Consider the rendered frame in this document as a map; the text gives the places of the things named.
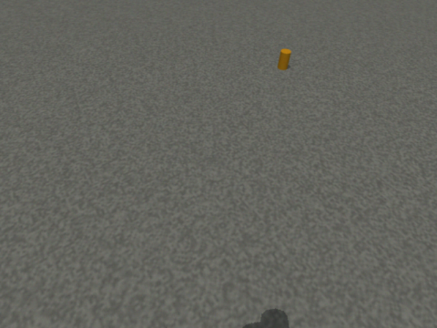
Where can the can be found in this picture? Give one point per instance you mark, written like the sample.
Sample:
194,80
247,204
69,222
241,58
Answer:
284,59

